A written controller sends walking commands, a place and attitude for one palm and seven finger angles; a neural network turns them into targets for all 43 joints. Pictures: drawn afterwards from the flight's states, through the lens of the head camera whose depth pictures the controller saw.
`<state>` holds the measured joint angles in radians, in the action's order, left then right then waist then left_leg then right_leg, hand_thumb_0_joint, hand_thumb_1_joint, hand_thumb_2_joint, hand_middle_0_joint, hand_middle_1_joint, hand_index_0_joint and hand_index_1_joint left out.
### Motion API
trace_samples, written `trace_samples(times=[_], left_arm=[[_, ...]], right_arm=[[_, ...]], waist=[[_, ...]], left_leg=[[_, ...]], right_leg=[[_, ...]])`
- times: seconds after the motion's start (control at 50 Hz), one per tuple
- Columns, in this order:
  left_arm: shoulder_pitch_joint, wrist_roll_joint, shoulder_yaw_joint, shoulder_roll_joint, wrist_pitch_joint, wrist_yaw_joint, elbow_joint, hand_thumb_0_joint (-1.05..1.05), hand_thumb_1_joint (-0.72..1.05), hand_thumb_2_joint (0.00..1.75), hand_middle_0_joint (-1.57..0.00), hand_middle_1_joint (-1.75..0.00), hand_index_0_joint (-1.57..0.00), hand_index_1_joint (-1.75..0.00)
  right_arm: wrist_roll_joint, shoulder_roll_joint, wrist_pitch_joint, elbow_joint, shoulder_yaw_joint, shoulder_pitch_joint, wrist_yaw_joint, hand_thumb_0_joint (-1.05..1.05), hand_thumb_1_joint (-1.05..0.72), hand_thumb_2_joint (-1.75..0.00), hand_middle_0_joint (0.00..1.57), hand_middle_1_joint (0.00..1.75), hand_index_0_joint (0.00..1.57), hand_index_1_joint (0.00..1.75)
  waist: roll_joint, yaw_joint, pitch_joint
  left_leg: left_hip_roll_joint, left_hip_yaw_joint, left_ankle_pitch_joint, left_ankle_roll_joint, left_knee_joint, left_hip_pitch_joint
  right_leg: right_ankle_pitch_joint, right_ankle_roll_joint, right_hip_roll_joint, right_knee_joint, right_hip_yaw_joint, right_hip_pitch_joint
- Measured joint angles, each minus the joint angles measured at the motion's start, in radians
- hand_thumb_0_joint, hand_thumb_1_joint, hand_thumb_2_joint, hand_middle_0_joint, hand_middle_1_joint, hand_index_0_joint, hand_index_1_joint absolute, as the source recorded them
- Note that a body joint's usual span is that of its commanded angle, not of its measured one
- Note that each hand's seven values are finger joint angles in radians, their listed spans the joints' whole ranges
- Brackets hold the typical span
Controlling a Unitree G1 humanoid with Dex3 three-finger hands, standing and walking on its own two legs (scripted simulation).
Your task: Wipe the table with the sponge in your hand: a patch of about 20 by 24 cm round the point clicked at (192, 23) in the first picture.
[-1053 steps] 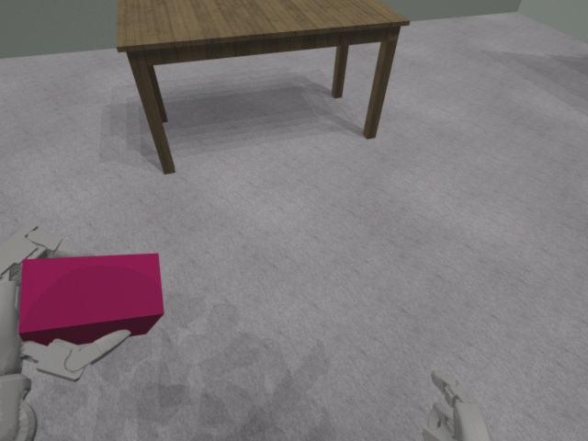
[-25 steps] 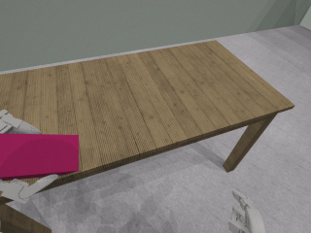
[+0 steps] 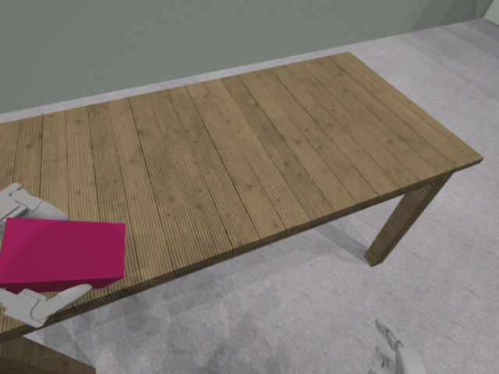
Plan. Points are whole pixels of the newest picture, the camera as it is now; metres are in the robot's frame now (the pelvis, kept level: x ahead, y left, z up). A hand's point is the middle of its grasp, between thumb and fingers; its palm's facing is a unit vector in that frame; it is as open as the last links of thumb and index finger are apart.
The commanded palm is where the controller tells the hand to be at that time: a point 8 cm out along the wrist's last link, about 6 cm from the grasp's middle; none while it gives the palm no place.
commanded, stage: shuffle to correct the standing spot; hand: left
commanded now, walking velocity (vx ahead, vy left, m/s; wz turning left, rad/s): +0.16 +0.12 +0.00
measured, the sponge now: (79, 258) +0.23 +0.22 +0.14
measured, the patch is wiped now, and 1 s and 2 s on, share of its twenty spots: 0.00 0.00 0.00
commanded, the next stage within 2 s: none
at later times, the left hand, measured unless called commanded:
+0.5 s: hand (32, 264) +0.22 +0.27 +0.14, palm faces +0.34 -0.83 -0.44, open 10.4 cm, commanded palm +0.17 +0.30 +0.18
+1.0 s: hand (10, 275) +0.20 +0.27 +0.16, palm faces +0.33 -0.84 -0.44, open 10.4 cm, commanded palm +0.15 +0.31 +0.18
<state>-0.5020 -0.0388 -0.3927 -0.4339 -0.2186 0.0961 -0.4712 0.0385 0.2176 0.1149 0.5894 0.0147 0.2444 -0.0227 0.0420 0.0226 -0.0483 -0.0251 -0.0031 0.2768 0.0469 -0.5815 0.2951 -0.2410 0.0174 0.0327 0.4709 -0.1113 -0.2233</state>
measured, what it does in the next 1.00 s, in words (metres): steps on the spot: right foot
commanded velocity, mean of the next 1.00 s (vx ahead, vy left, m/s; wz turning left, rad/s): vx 0.16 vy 0.12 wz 0.00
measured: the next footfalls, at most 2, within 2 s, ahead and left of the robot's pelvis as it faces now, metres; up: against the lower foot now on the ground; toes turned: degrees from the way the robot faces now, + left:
right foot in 0.52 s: +0.02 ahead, -0.05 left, +0.00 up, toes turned -7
left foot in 1.04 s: +0.04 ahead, +0.17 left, +0.00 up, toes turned -3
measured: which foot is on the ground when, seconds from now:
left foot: down 0.00-0.90, up 0.92-1.00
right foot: down 0.00-0.40, up 0.42-0.50, down 0.52-1.00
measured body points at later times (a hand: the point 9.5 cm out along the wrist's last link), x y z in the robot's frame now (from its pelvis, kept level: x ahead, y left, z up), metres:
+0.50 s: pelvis +0.00 +0.02 +0.00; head +0.02 +0.03 +0.45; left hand +0.19 +0.31 +0.17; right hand +0.16 -0.21 -0.08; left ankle +0.01 +0.08 -0.73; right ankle -0.01 -0.11 -0.73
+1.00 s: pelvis -0.01 +0.04 +0.00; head +0.01 +0.04 +0.45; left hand +0.17 +0.32 +0.18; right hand +0.14 -0.20 -0.09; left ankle +0.00 +0.15 -0.72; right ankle -0.02 -0.08 -0.73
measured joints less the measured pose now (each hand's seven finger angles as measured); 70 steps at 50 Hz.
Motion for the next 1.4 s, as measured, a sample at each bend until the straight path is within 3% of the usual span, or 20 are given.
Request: trace_samples(times=[0.08,0.14,0.2,0.24,0.34,0.4,0.54,0.62,0.68,0.74,0.82,0.86,0.92,0.98,1.04,1.08,1.18,1.28,1.32,1.4], left_arm=[[-0.014,-0.005,0.016,0.051,0.008,0.007,0.005,-0.01,-0.53,1.01,-0.7,-1.35,-0.72,-1.34],[-0.012,0.013,0.042,0.071,0.027,0.005,0.007,-0.01,-0.53,1.01,-0.7,-1.35,-0.72,-1.34],[0.002,0.024,0.061,0.053,0.034,0.001,-0.009,-0.01,-0.53,1.01,-0.7,-1.35,-0.72,-1.34],[0.023,0.022,0.07,0.044,0.026,-0.001,-0.013,-0.01,-0.53,1.01,-0.7,-1.35,-0.72,-1.34],[0.015,-0.01,0.028,0.028,-0.001,0.008,-0.031,-0.01,-0.53,1.01,-0.7,-1.35,-0.72,-1.34],[-0.002,-0.013,0.012,0.047,0.011,0.017,-0.007,-0.01,-0.53,1.01,-0.7,-1.35,-0.72,-1.34],[0.012,0.017,0.056,0.06,0.046,0.008,0.01,-0.01,-0.53,1.01,-0.7,-1.35,-0.72,-1.34],[0.017,0.001,0.066,0.036,0.02,0.003,-0.039,-0.01,-0.53,1.01,-0.7,-1.35,-0.72,-1.34],[-0.013,-0.015,0.034,0.028,0.002,0.01,-0.07,-0.01,-0.53,1.01,-0.7,-1.35,-0.72,-1.34],[-0.022,-0.011,0.007,0.029,0.006,0.014,-0.047,-0.01,-0.53,1.01,-0.7,-1.35,-0.72,-1.34],[-0.008,0.003,0.019,0.038,0.03,0.007,0.002,-0.01,-0.53,1.01,-0.7,-1.35,-0.72,-1.34],[-0.007,0.003,0.034,0.038,0.03,0.006,0.001,-0.01,-0.53,1.01,-0.7,-1.35,-0.72,-1.34],[-0.001,-0.005,0.061,0.043,0.016,0.004,-0.015,-0.01,-0.53,1.01,-0.7,-1.35,-0.72,-1.34],[-0.02,-0.017,0.045,0.042,0.01,0.01,-0.04,-0.01,-0.53,1.01,-0.7,-1.35,-0.72,-1.34],[-0.015,-0.012,0.028,0.054,0.016,0.024,-0.044,-0.01,-0.53,1.01,-0.7,-1.35,-0.72,-1.34],[0.014,0.001,0.032,0.062,0.023,0.032,-0.027,-0.01,-0.53,1.01,-0.7,-1.35,-0.72,-1.34],[0.003,0.014,0.041,0.053,0.027,0.022,-0.032,-0.01,-0.53,1.01,-0.7,-1.35,-0.72,-1.34],[-0.014,-0.005,0.007,0.019,-0.006,0.021,-0.062,-0.01,-0.53,1.01,-0.7,-1.35,-0.72,-1.34],[-0.022,-0.005,-0.002,0.024,-0.002,0.02,-0.041,-0.01,-0.53,1.01,-0.7,-1.35,-0.72,-1.34],[-0.009,0.009,0.01,0.039,0.017,0.013,0.01,-0.01,-0.53,1.01,-0.7,-1.35,-0.72,-1.34]], right_arm=[[-0.002,0.003,-0.016,0.017,0.003,-0.013,-0.001,0.01,-0.9,-0.9,0.2,0.3,0.2,0.3],[-0.011,-0.006,-0.005,0.004,0.009,-0.011,-0.007,0.01,-0.91,-0.9,0.2,0.3,0.2,0.3],[-0.014,-0.016,0.011,-0.012,0.001,-0.008,-0.009,0.01,-0.91,-0.9,0.2,0.3,0.2,0.3],[-0.013,-0.012,0.011,-0.014,-0.005,-0.013,-0.007,0.01,-0.91,-0.9,0.2,0.3,0.2,0.3],[-0.004,-0.012,-0.02,-0.01,-0.02,-0.035,0.004,0.01,-0.9,-0.9,0.2,0.3,0.2,0.3],[-0.003,-0.019,-0.035,0.001,-0.018,-0.037,-0.001,0.01,-0.9,-0.9,0.2,0.3,0.2,0.3],[-0.015,-0.021,0.002,-0.016,-0.013,0.004,-0.005,0.01,-0.9,-0.9,0.2,0.3,0.2,0.3],[-0.01,-0.007,-0.008,-0.011,-0.019,-0.013,0.006,0.01,-0.9,-0.9,0.2,0.3,0.2,0.3],[-0.002,0.0,-0.031,-0.009,-0.019,-0.029,0.015,0.01,-0.9,-0.9,0.2,0.3,0.2,0.3],[-0.003,-0.009,-0.04,-0.003,-0.008,-0.034,0.004,0.01,-0.9,-0.9,0.2,0.3,0.2,0.3],[-0.018,-0.014,-0.015,-0.016,0.006,-0.012,-0.001,0.01,-0.91,-0.9,0.2,0.3,0.2,0.3],[-0.018,-0.008,-0.004,-0.028,0.005,-0.001,0.003,0.01,-0.91,-0.9,0.2,0.3,0.2,0.3],[-0.008,0.014,-0.013,-0.018,-0.001,-0.011,0.009,0.01,-0.91,-0.9,0.2,0.3,0.2,0.3],[0.003,0.003,-0.047,0.004,-0.01,-0.025,0.021,0.01,-0.9,-0.9,0.2,0.3,0.2,0.3],[0.0,0.003,-0.048,0.0,-0.009,-0.018,0.011,0.01,-0.9,-0.9,0.2,0.3,0.2,0.3],[-0.003,-0.001,-0.032,0.007,0.004,-0.024,-0.003,0.01,-0.9,-0.9,0.2,0.3,0.2,0.3],[0.004,0.001,-0.003,-0.001,0.003,-0.015,-0.006,0.01,-0.91,-0.9,0.2,0.3,0.2,0.3],[0.003,-0.017,-0.016,0.017,-0.008,-0.012,-0.005,0.01,-0.91,-0.9,0.2,0.3,0.2,0.3],[0.0,-0.024,-0.018,0.014,-0.008,-0.007,-0.007,0.01,-0.91,-0.9,0.2,0.3,0.2,0.3],[-0.004,-0.028,0.001,0.005,-0.012,0.005,-0.011,0.01,-0.9,-0.9,0.2,0.3,0.2,0.3]], waist=[[-0.041,-0.015,0.011],[-0.062,-0.026,0.005],[-0.061,-0.03,-0.001],[-0.025,-0.024,-0.008],[-0.003,-0.023,0.014],[-0.037,-0.025,0.023],[-0.046,-0.026,0.007],[-0.002,-0.016,-0.013],[-0.013,-0.022,-0.003],[-0.048,-0.021,0.006],[-0.044,-0.023,0.008],[-0.027,-0.02,0.009],[0.028,-0.018,-0.005],[-0.017,-0.038,0.009],[-0.049,-0.023,0.02],[-0.068,-0.026,-0.003],[-0.005,-0.01,-0.011],[-0.049,-0.005,-0.004],[-0.064,-0.011,0.004],[-0.04,-0.014,0.007]], left_leg=[[-0.022,0.027,0.007,0.021,0.025,-0.02],[-0.041,0.043,-0.013,0.026,0.064,-0.047],[-0.052,0.038,-0.027,0.028,0.084,-0.057],[-0.036,0.012,-0.021,0.026,0.059,-0.044],[-0.016,-0.011,0.028,-0.006,-0.028,0.015],[-0.034,0.02,0.012,0.033,0.004,-0.002],[-0.068,0.024,-0.037,0.042,0.093,-0.048],[-0.042,-0.017,-0.016,0.005,-0.004,0.009],[-0.042,-0.034,0.027,-0.016,-0.035,0.025],[-0.065,-0.006,0.002,0.043,0.006,0.006],[-0.084,0.002,-0.047,0.039,0.096,-0.04],[-0.089,-0.008,-0.06,0.036,0.106,-0.037],[-0.065,-0.048,-0.025,-0.007,-0.036,0.034],[-0.04,-0.07,0.07,-0.016,-0.185,0.088],[0.016,-0.1,0.02,-0.03,-0.016,0.027],[-0.007,-0.083,0.008,-0.058,-0.015,0.018],[0.007,-0.099,0.017,-0.048,-0.037,0.024],[-0.007,-0.052,0.02,-0.034,-0.026,0.015],[-0.016,-0.036,0.006,-0.024,-0.005,0.004],[-0.013,-0.046,-0.005,-0.016,0.014,-0.004]], right_leg=[[-0.029,0.003,0.023,0.054,0.031,-0.026],[-0.059,-0.026,0.037,0.105,0.045,-0.04],[-0.038,-0.037,0.03,0.062,0.03,-0.015],[-0.01,-0.016,0.013,0.017,0.003,0.012],[-0.016,-0.008,-0.01,0.031,-0.005,-0.018],[-0.033,-0.007,0.009,0.066,0.026,-0.04],[-0.039,-0.032,0.021,0.039,0.028,-0.003],[-0.012,-0.008,-0.007,-0.001,-0.01,0.012],[-0.032,-0.007,-0.012,0.053,0.011,-0.029],[-0.052,-0.011,0.011,0.098,0.041,-0.054],[-0.106,-0.036,0.018,0.114,0.033,-0.041],[-0.029,-0.044,0.013,0.025,0.007,-0.001],[0.001,-0.025,-0.013,-0.011,-0.03,0.016],[-0.032,-0.021,-0.002,0.048,-0.001,-0.03],[-0.073,-0.011,0.018,0.131,0.009,-0.076],[-0.094,-0.016,0.043,0.173,0.029,-0.085],[-0.045,0.013,0.023,0.084,0.012,-0.036],[-0.058,0.019,0.051,0.106,0.024,-0.044],[-0.064,-0.003,0.058,0.116,0.041,-0.051],[-0.038,-0.006,0.042,0.054,0.031,-0.016]])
